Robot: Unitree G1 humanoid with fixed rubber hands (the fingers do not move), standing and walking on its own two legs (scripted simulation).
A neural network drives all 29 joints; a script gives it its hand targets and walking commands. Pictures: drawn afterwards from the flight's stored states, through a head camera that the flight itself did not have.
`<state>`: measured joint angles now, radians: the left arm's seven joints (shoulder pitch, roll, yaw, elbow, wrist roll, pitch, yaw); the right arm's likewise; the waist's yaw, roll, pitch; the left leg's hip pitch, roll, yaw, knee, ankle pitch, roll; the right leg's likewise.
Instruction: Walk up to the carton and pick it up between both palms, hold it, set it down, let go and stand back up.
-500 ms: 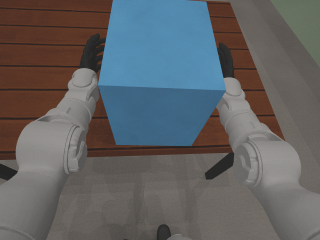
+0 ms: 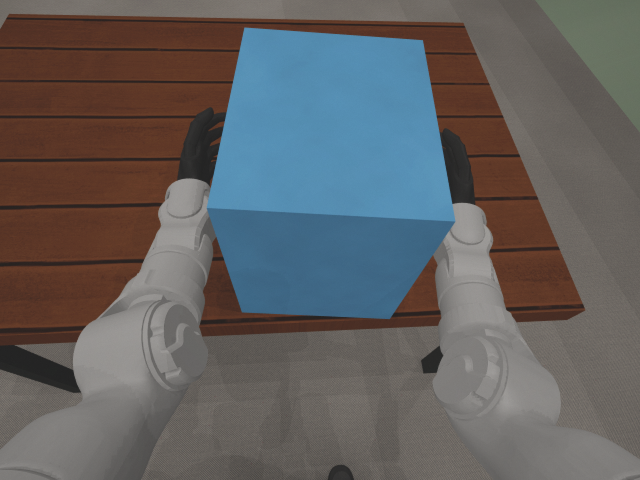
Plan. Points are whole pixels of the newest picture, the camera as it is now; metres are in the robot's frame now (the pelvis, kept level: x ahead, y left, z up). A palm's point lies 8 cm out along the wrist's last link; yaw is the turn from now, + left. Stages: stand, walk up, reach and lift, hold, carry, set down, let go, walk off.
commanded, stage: reach and lift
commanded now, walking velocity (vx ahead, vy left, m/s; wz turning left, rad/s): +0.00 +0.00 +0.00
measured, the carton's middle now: (324, 188) +0.48 -0.04 +0.02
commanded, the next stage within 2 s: none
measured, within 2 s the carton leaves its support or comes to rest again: leaves its support in 1.52 s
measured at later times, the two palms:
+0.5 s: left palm (197, 175) +0.47 +0.12 +0.07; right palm (454, 195) +0.42 -0.20 +0.07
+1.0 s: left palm (195, 176) +0.47 +0.12 +0.07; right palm (454, 198) +0.42 -0.20 +0.07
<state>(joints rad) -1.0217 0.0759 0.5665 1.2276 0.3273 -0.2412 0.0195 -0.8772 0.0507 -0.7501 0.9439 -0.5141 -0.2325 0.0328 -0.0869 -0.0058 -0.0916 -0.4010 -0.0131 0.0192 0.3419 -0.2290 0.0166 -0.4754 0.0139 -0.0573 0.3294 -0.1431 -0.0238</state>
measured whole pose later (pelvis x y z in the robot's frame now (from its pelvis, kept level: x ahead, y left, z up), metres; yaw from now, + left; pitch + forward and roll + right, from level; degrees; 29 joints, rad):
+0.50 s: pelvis +0.00 +0.00 +0.00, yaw +0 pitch +16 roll +0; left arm -1.00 0.05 0.55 1.15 0.33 -0.19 0.01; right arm -0.86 0.05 -0.72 0.92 -0.47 -0.23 0.03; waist -0.08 -0.02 -0.08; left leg -0.39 -0.01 0.04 0.35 -0.24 0.02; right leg -0.46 0.01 -0.08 0.33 -0.15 -0.03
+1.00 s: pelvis +0.00 +0.00 +0.00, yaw +0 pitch +16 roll -1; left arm -0.95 0.03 0.50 1.09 0.31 -0.17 0.04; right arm -0.82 0.02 -0.64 0.95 -0.41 -0.27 0.01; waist -0.08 -0.01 -0.10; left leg -0.39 0.00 0.05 0.36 -0.25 0.02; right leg -0.46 0.00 -0.10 0.33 -0.15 -0.02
